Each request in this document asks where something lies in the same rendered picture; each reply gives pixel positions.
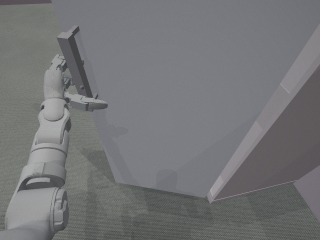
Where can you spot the fridge door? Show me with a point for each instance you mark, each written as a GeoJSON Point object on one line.
{"type": "Point", "coordinates": [184, 80]}

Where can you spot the handle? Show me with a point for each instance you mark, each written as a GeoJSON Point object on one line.
{"type": "Point", "coordinates": [73, 60]}

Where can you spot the robot left upper arm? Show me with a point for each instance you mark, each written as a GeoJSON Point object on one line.
{"type": "Point", "coordinates": [37, 214]}

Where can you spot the left robot forearm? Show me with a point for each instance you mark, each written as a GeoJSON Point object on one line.
{"type": "Point", "coordinates": [47, 158]}

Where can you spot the left robot hand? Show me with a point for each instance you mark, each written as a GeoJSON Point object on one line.
{"type": "Point", "coordinates": [56, 82]}

